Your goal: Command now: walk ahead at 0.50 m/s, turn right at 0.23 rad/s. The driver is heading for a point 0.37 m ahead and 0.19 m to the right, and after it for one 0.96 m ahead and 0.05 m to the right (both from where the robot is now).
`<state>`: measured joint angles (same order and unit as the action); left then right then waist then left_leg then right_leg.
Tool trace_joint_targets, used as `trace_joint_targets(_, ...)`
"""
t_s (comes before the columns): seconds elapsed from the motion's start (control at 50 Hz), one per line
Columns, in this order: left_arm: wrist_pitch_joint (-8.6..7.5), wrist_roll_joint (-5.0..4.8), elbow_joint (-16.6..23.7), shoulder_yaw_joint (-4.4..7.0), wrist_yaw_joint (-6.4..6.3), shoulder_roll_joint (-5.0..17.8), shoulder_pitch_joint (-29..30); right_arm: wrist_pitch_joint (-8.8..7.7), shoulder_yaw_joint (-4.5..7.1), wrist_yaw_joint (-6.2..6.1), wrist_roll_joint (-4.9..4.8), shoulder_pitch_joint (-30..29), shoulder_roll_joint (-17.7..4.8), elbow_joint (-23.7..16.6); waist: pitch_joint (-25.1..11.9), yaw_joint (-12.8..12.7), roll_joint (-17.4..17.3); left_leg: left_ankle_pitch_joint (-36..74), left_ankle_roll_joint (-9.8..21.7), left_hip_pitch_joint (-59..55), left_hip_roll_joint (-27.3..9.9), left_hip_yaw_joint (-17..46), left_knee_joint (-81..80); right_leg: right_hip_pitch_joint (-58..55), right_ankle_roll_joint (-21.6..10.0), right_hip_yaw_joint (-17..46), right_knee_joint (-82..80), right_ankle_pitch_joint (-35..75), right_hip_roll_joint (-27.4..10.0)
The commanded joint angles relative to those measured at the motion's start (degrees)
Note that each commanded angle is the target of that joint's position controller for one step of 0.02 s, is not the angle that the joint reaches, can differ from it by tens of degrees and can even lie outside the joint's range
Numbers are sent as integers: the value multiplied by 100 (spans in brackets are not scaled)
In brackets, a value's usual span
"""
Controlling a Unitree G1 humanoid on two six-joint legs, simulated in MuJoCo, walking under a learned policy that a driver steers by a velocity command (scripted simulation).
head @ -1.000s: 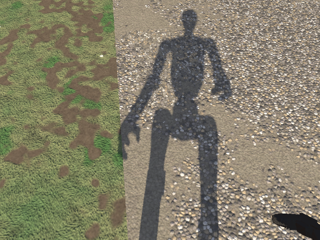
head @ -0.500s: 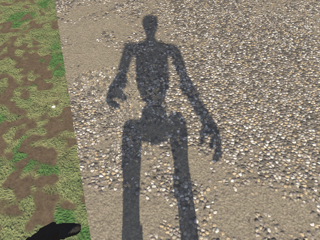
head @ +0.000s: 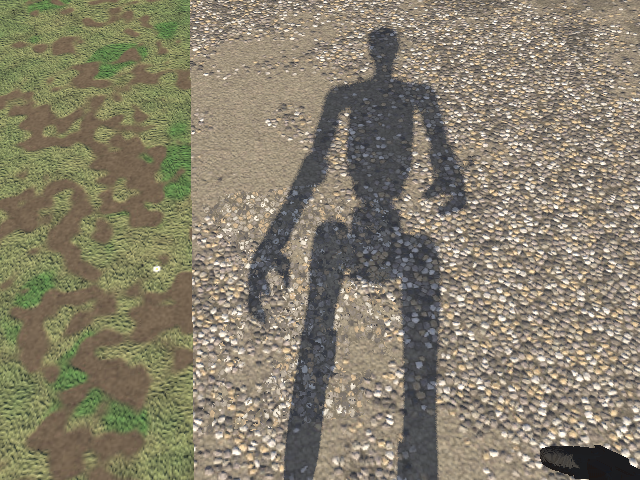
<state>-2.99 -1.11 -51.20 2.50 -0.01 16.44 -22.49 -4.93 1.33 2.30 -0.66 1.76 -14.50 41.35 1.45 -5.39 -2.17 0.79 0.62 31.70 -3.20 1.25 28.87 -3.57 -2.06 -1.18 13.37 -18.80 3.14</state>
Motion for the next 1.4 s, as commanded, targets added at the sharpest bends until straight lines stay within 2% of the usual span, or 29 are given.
trace_joint_targets(0.02,42,-24,195,279,-73,1131,76,-157,291,0,7,231,-836,-318,-109,628,663,-407,225,-797,221,-107,-338,38,-719,932,740,3809,-1642)
trace_joint_targets(0.04,46,19,236,223,-72,996,123,-166,430,-57,33,1084,-1113,-73,-727,1026,578,-217,408,-2180,165,-103,-310,495,-550,741,1726,3964,-1313)
trace_joint_targets(0.06,24,157,421,85,-70,637,135,-142,546,-131,125,2113,-1520,77,-1696,1385,-17,-143,761,-3986,-902,985,-15,1676,-331,504,3462,2418,-884)
trace_joint_targets(0.08,-75,56,458,-84,-37,-21,-697,-78,596,-112,116,2247,-1748,184,-2385,954,-1539,-1356,1524,-5663,-2121,3407,-557,3822,-3,381,5242,-1319,-2)
trace_joint_targets(0.1,-127,-80,378,71,-36,664,-335,-76,443,-116,75,2162,-1127,96,-2012,1202,-886,-2088,1318,-5250,-1975,3560,-977,4311,-17,988,5833,-1461,-283)
trace_joint_targets(0.12,-148,-180,546,178,-35,921,156,-86,371,-140,60,1791,-910,89,-1187,1148,-642,-2001,1095,-4531,-1814,2684,-1141,4573,-43,906,5908,-930,-522)
trace_joint_targets(0.16,-109,-85,598,207,-67,774,460,-116,308,-132,92,1155,-660,100,-437,827,-261,-1129,972,-3237,-1427,1614,-1542,4242,36,776,5522,-128,-915)
trace_joint_targets(0.26,201,-62,728,204,-52,352,464,-250,370,-160,140,809,-704,294,31,465,-253,-223,1045,-2280,-1231,264,-2184,3983,220,733,4994,574,-1189)
trace_joint_targets(0.38,125,-14,1081,126,140,195,1415,-141,466,-274,116,1027,-1019,485,258,766,-3,184,937,-2623,-1102,-801,-2268,4029,212,320,3132,2011,-1097)
trace_joint_targets(0.48,147,-9,1476,135,284,282,2064,57,564,-292,-42,1376,-1238,671,423,902,-7,698,772,-3558,-1395,-1115,-1866,4179,-66,-11,2417,1540,-940)
trace_joint_targets(0.52,183,5,1538,220,308,443,1883,137,615,-307,-104,1271,-1391,649,189,675,-161,2264,639,-3773,-1415,-1279,-1214,3684,-282,-296,2360,972,-641)
trace_joint_targets(0.56,227,-22,1274,466,266,820,671,223,620,-313,-173,1075,-1426,589,-508,-74,-133,3409,404,-3448,-1163,-1544,575,1993,-610,-599,2025,944,-109)
trace_joint_targets(0.58,280,-46,984,688,163,1260,-358,206,535,-328,-71,1160,-1229,531,-1035,-495,274,2232,133,-2268,-915,-1578,2210,259,-872,-26,1870,1084,-216)
trace_joint_targets(0.6,252,-118,995,797,97,1992,-222,86,261,-266,214,1696,-343,204,-1339,219,1965,-2989,-279,407,206,-1275,4313,-1555,-1897,3108,1382,307,-1705)
trace_joint_targets(0.62,119,-41,1270,649,154,1610,-289,-145,257,-201,31,1289,-646,145,-2244,-83,1275,-3658,-221,1107,506,238,5082,-1958,-2308,4992,347,-750,-2260)
trace_joint_targets(0.64,6,15,1224,532,192,1223,-89,-274,355,-157,-215,651,-1027,-25,-1432,-204,841,-3086,-55,1619,219,361,5049,-1507,-1951,4297,133,-407,-2161)
trace_joint_targets(0.7,-75,102,1406,332,137,643,960,-294,389,-238,36,792,-1039,144,-485,503,434,-1963,-10,640,-402,350,3787,569,-1459,2421,173,1897,-1574)
trace_joint_targets(0.78,-121,172,1282,294,24,686,1002,-7,327,-231,102,1134,-708,369,-446,704,394,-1434,-314,-60,-355,24,3009,1376,-1316,1062,101,4846,-1337)
trace_joint_targets(0.86,-74,202,1071,243,-85,663,971,23,213,-178,45,624,-506,305,-392,454,589,230,-297,-419,-199,-140,1326,1411,-879,154,14,4655,-961)
trace_joint_targets(0.94,-21,253,804,236,-115,726,934,24,242,-72,-10,345,-645,205,-301,294,597,537,-167,-423,-45,-24,661,874,-828,94,90,4239,-1280)
trace_joint_targets(1.04,252,79,770,297,-277,810,1217,30,378,91,81,753,-893,85,-329,590,620,-740,192,-412,286,-328,199,247,-689,120,1557,5219,-1494)
trace_joint_targets(1.06,293,73,794,292,-320,790,1183,12,470,73,89,1241,-1077,169,-593,823,406,198,387,-1158,366,-229,-287,455,-419,-66,2401,5132,-1204)
trace_joint_targets(1.08,260,209,966,258,-334,734,1079,19,590,0,137,1630,-1537,136,-1121,850,-407,2598,871,-2372,-435,1007,-242,1381,-29,-317,3905,3440,-640)
trace_joint_targets(1.1,223,327,1097,125,-245,272,708,75,610,-61,208,1645,-1779,63,-1666,529,-1483,3997,2165,-3943,-1744,3120,-338,3415,419,-99,5768,-1693,539)
trace_joint_targets(1.12,198,228,979,141,-148,553,794,125,496,-94,159,1605,-1303,-30,-2191,772,-757,2841,2183,-3999,-1684,3286,-560,3610,369,853,6311,-1916,270)
trace_joint_targets(1.14,220,67,1062,180,-115,649,1105,169,476,-135,89,1199,-1170,-184,-1633,740,-471,1944,1966,-3526,-1466,2763,-662,3913,365,884,6419,-1586,43)
trace_joint_targets(1.18,325,141,1078,228,-193,688,1405,320,410,-220,-41,762,-960,-310,-851,601,169,395,1519,-2349,-1088,2213,-1009,3872,415,758,5617,-1026,-298)
trace_joint_targets(1.24,381,127,1072,183,-237,427,1300,478,481,-311,89,677,-1106,-400,-666,462,-461,-252,1291,-1580,-543,1857,-1236,3126,544,502,4129,-704,-156)
trace_joint_targets(1.4,230,81,1036,226,-172,501,1291,668,584,-423,6,625,-1241,-571,-885,599,-723,-1167,1035,-1551,-414,2387,-1037,2386,562,583,2349,70,-54)
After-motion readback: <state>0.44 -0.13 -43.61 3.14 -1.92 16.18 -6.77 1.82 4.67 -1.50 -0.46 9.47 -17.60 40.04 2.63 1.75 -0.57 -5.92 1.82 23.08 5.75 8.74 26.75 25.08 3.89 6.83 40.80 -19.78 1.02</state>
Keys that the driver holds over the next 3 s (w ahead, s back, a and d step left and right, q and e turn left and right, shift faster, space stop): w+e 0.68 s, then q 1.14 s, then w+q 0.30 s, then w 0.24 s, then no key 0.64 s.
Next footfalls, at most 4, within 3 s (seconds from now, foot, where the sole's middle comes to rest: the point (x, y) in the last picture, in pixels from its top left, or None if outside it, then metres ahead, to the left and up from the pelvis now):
0.04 left None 0.21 0.13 -0.77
0.58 right None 0.43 -0.17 -0.77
1.06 left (405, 379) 0.70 -0.08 -0.77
1.46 right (511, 417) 0.63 -0.31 -0.77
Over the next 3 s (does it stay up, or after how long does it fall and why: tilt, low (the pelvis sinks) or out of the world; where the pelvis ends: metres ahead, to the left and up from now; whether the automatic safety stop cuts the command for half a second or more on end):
stays up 0.90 -0.05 0.00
